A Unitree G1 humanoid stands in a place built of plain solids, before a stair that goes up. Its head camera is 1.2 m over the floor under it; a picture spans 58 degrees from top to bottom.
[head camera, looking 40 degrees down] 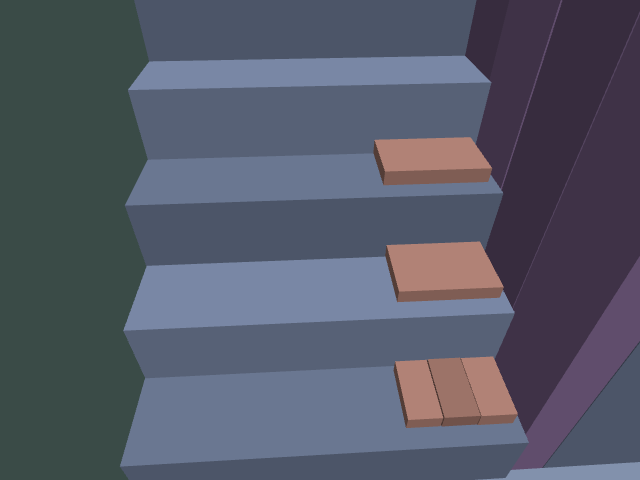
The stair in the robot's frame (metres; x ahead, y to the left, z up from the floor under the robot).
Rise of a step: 0.20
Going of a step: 0.22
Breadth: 0.93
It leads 3 degrees to the left of straight ahead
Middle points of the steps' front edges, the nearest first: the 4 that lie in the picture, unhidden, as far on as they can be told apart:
0.44 -0.02 0.20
0.66 -0.01 0.40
0.88 0.01 0.59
1.10 0.02 0.79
